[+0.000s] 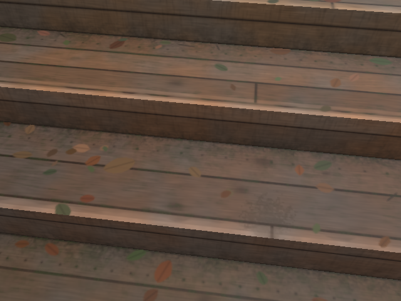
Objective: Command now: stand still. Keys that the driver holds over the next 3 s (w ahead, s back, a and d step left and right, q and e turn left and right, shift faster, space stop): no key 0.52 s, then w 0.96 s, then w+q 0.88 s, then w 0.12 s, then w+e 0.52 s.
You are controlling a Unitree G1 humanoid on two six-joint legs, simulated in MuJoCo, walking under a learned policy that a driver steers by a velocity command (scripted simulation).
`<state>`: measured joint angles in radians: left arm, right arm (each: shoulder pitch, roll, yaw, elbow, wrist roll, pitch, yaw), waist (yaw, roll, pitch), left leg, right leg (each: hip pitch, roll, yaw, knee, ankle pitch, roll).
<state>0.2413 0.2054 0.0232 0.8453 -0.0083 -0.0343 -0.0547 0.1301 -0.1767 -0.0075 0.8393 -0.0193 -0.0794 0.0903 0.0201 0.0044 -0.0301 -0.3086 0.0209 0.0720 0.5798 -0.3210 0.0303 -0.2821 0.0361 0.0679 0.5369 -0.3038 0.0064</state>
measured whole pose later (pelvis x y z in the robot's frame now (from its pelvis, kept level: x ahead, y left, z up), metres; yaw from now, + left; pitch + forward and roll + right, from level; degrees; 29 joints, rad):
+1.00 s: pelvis +0.11 -0.05 +0.00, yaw +1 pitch +3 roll -1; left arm 0.60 0.12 -0.03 1.15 0.12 -0.05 -0.06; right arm 0.21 -0.22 -0.02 0.94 -0.05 -0.04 0.07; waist 0.05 0.03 -0.09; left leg -0.99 -0.04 -0.07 2.04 -0.37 0.29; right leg -0.10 0.04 -0.06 0.41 -0.38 -0.06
